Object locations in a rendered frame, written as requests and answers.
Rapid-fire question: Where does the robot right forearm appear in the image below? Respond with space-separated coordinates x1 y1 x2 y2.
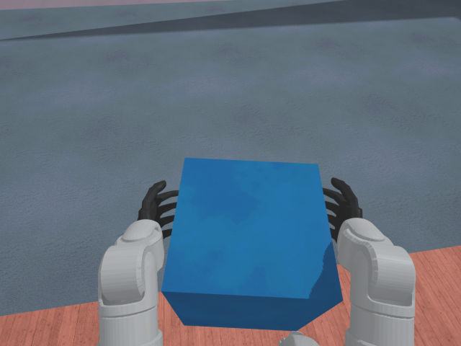
336 218 416 346

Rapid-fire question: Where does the robot right hand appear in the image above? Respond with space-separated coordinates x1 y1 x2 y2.
322 177 362 243

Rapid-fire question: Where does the robot left forearm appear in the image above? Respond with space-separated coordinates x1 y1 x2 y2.
96 219 166 346

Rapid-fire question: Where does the carton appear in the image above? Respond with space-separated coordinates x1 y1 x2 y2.
161 158 343 331

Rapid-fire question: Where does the robot left hand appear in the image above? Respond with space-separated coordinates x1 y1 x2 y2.
138 180 179 239

